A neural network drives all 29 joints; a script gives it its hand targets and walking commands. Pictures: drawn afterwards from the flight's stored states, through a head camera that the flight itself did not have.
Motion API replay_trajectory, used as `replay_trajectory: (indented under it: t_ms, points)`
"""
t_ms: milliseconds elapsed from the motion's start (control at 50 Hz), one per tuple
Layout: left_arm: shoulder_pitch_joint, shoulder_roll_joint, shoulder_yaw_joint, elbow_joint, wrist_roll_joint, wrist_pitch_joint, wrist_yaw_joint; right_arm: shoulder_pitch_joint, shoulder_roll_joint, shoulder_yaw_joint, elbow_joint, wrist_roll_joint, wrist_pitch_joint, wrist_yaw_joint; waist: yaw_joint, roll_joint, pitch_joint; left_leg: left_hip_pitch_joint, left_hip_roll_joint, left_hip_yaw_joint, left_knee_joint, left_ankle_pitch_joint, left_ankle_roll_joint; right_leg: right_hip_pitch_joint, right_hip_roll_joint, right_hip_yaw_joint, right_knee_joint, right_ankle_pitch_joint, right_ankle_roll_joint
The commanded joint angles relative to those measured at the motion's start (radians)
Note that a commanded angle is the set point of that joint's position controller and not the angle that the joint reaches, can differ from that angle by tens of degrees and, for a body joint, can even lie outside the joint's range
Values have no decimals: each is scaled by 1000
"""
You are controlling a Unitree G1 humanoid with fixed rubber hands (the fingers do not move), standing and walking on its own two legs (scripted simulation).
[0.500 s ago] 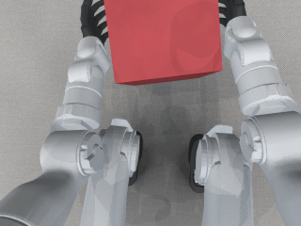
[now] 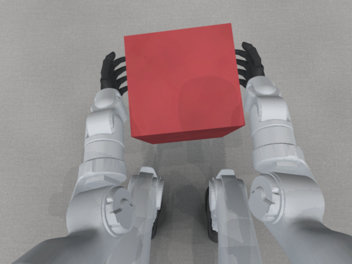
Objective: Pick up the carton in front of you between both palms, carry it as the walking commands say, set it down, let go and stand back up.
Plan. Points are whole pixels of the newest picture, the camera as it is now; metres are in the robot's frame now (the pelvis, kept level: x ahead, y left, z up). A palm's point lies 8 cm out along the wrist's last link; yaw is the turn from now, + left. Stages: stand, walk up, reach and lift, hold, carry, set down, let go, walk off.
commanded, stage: reach and lift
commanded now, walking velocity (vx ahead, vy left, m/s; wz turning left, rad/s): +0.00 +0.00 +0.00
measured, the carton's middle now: (183, 97) +0.49 +0.00 -0.13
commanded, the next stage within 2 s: none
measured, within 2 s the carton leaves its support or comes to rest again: neither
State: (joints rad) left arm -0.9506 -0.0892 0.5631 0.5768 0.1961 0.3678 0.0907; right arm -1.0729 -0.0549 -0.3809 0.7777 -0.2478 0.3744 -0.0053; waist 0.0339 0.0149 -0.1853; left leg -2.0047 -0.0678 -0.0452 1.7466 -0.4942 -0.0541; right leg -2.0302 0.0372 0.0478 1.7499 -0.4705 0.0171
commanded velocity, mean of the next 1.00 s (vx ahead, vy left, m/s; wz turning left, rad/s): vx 0.00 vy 0.00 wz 0.00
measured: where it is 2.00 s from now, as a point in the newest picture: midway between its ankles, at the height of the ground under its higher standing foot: (182, 222)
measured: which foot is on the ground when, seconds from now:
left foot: down 0.00-1.00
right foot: down 0.00-1.00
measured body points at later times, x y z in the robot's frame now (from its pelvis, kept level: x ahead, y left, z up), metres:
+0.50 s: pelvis +0.05 +0.00 +0.13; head +0.19 -0.02 +0.56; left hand +0.45 +0.15 +0.10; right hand +0.46 -0.15 +0.09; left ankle +0.11 +0.13 -0.46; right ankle +0.11 -0.12 -0.46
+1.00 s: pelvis +0.09 +0.00 +0.26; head +0.11 +0.00 +0.71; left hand +0.42 +0.15 +0.25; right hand +0.41 -0.15 +0.25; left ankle +0.11 +0.13 -0.46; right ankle +0.11 -0.12 -0.46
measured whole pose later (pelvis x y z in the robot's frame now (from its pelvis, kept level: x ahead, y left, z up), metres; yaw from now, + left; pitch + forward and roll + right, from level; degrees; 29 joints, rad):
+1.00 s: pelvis +0.09 +0.00 +0.26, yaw -2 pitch +9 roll +0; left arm -0.32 -0.17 0.33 0.45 0.23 0.44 0.03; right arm -0.31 0.15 -0.29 0.46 -0.23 0.46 -0.02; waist 0.01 0.01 -0.13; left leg -0.53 -0.03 -0.06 0.69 -0.32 -0.01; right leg -0.55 0.02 0.06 0.69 -0.30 0.01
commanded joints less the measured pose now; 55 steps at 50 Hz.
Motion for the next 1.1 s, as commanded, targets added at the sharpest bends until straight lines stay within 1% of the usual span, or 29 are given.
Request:
replay_trajectory:
  t_ms: [0, 60, 100, 180, 340, 440, 580, 740, 920, 1040, 1080]
  points:
    - [-682, -1044, -655, 39, -181, 15, -276, -550, 1099, 475, -47, 191, -15, 244, -4, -38, -1060, 571, -116, 129, -219, 172, 8, 699, 125, -105, -210, 160, -21]
    - [-625, -1048, -696, 19, -196, 18, -275, -513, 1132, 536, -94, 224, -8, 243, 6, -59, -1058, 618, -115, 118, -256, 190, 12, 765, 127, -100, -247, 181, -11]
    - [-585, -1051, -711, 18, -198, 19, -277, -481, 1146, 558, -108, 233, -3, 240, 10, -71, -1036, 640, -114, 112, -284, 190, 15, 803, 128, -94, -278, 182, -6]
    - [-506, -1057, -720, 30, -195, 17, -280, -406, 1166, 571, -114, 229, -2, 228, 9, -84, -956, 680, -112, 99, -346, 178, 18, 871, 128, -80, -348, 178, -1]
    - [-367, -1073, -713, 62, -167, 6, -291, -258, 1187, 547, -101, 189, -15, 214, -7, -59, -803, 805, -108, 73, -492, 169, 22, 1015, 123, -41, -503, 184, -9]
    - [-274, -1079, -718, 66, -149, -2, -296, -173, 1201, 554, -118, 179, -24, 213, -8, -43, -736, 915, -103, 53, -589, 192, 29, 1120, 117, -21, -597, 210, -14]
    - [-135, -1088, -746, 54, -135, -6, -298, -54, 1213, 596, -168, 181, -27, 214, -5, -39, -645, 1099, -89, 22, -733, 252, 40, 1285, 108, 2, -736, 263, -18]
    - [14, -1092, -789, 18, -125, 8, -304, 89, 1207, 640, -226, 180, -16, 218, -13, -29, -515, 1347, -67, -13, -917, 364, 46, 1485, 93, 26, -911, 361, -24]
    - [155, -1085, -836, -46, -128, 72, -315, 226, 1196, 678, -306, 190, 48, 226, -27, -19, -347, 1616, -44, -31, -1122, 476, 50, 1713, 72, 30, -1115, 465, -22]
    - [214, -1092, -861, -105, -143, 143, -324, 272, 1191, 714, -391, 210, 125, 235, -29, -8, -225, 1758, -30, -34, -1247, 492, 49, 1853, 60, 27, -1239, 479, -17]
    - [228, -1081, -856, -121, -144, 171, -326, 287, 1184, 709, -413, 210, 156, 238, -30, -8, -172, 1797, -24, -36, -1289, 482, 50, 1883, 58, 26, -1280, 469, -16]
